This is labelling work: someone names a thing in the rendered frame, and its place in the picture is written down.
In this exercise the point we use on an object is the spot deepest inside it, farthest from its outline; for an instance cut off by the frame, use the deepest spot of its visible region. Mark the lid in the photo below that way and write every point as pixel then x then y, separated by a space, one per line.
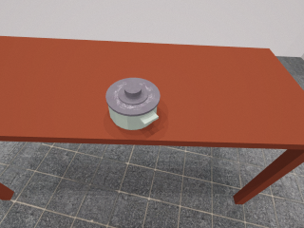
pixel 122 104

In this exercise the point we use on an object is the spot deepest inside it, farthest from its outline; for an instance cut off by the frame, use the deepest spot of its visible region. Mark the table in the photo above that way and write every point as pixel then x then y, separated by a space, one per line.
pixel 53 90

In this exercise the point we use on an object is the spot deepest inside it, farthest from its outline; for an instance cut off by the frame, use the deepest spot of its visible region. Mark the knob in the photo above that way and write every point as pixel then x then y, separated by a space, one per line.
pixel 132 89

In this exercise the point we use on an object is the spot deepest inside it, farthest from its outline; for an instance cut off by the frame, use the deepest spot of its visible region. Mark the pot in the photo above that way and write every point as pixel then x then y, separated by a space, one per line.
pixel 133 122

